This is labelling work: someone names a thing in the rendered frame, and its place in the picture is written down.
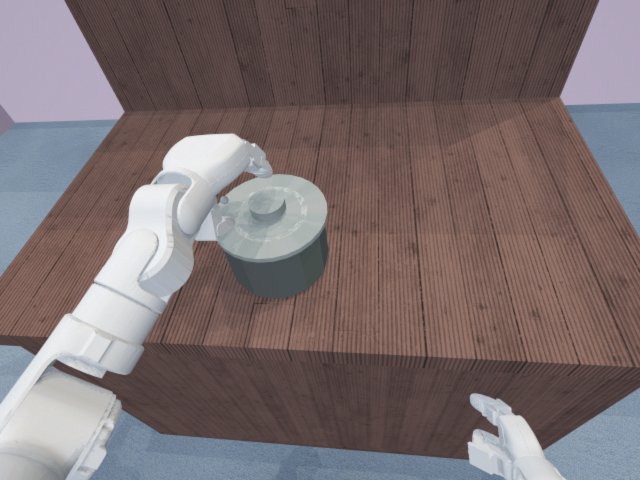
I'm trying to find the lid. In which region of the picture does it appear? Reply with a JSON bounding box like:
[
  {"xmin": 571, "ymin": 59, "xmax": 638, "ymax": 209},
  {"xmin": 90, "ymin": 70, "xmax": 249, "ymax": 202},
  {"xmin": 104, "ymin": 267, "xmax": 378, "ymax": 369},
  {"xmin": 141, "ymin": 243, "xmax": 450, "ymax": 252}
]
[{"xmin": 217, "ymin": 174, "xmax": 328, "ymax": 263}]

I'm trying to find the robot right forearm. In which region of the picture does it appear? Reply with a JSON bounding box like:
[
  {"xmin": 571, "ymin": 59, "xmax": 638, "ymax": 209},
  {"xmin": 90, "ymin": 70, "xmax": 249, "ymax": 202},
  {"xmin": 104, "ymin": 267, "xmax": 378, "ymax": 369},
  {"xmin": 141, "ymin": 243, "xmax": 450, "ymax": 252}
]
[{"xmin": 511, "ymin": 456, "xmax": 566, "ymax": 480}]

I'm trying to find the left robot upper arm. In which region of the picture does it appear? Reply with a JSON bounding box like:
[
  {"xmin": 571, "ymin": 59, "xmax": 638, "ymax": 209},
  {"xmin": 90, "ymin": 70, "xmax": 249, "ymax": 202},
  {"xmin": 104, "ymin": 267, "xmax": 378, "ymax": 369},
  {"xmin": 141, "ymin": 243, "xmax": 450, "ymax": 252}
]
[{"xmin": 0, "ymin": 367, "xmax": 122, "ymax": 480}]

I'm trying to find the table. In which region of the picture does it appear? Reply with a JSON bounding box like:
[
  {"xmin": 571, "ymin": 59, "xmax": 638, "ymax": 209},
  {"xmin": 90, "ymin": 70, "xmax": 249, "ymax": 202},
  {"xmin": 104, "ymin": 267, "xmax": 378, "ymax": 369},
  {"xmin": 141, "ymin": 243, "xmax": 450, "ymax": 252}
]
[{"xmin": 0, "ymin": 0, "xmax": 640, "ymax": 460}]

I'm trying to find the robot right hand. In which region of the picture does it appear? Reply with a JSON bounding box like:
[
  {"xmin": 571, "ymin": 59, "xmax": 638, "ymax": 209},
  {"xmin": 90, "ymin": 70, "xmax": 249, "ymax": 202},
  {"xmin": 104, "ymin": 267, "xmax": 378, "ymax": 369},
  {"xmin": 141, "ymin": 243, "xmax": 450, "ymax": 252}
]
[{"xmin": 468, "ymin": 393, "xmax": 545, "ymax": 480}]

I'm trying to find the robot left forearm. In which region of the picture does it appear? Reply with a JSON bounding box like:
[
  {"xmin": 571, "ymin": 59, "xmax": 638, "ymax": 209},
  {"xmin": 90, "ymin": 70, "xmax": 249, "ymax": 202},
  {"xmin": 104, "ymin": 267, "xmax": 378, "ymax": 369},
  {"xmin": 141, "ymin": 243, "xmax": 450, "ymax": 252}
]
[{"xmin": 0, "ymin": 167, "xmax": 214, "ymax": 433}]

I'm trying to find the robot left hand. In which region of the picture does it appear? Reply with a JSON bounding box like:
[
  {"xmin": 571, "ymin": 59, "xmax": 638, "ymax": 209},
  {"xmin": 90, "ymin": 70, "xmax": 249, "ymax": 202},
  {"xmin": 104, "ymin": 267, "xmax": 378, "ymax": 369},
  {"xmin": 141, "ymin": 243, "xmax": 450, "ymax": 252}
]
[{"xmin": 163, "ymin": 134, "xmax": 273, "ymax": 241}]

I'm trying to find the knob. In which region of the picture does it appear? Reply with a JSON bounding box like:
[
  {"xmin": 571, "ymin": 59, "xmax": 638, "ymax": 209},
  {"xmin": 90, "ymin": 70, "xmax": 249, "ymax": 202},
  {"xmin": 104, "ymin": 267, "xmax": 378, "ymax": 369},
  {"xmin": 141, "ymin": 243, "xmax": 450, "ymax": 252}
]
[{"xmin": 248, "ymin": 188, "xmax": 286, "ymax": 222}]

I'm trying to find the pot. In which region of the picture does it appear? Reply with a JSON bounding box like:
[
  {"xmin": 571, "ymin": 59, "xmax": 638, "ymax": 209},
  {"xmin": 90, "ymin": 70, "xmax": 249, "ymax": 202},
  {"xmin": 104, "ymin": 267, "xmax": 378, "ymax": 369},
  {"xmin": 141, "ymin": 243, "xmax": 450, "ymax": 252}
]
[{"xmin": 223, "ymin": 227, "xmax": 328, "ymax": 299}]

